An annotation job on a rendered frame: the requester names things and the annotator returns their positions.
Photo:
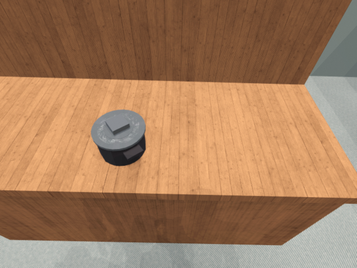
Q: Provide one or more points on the pot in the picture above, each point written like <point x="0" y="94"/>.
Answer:
<point x="124" y="157"/>

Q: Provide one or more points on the knob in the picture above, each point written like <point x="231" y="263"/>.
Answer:
<point x="117" y="124"/>

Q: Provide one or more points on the table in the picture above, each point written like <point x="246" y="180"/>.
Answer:
<point x="237" y="151"/>

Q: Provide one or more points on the lid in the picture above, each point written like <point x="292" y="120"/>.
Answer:
<point x="104" y="138"/>

